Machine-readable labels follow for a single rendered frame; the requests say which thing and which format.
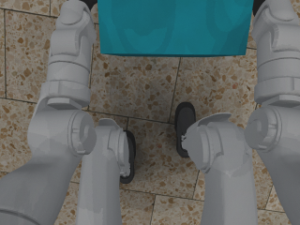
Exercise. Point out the left robot forearm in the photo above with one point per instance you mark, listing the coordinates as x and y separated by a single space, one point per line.
69 62

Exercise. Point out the left robot thigh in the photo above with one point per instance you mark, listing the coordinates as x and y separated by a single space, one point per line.
99 187

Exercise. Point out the right robot shin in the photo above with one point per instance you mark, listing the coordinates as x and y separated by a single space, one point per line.
187 140

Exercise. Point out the right robot forearm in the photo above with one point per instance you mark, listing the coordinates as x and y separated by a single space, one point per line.
276 31

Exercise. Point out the left robot upper arm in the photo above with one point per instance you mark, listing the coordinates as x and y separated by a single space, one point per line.
34 193

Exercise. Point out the carton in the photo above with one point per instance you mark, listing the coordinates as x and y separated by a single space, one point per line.
174 28

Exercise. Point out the right robot hand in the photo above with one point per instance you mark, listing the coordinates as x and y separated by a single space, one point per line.
256 6

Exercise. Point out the right robot upper arm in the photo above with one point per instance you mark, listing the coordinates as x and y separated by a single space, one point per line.
274 132

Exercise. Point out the left robot hand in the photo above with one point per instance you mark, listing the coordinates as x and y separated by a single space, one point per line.
89 3

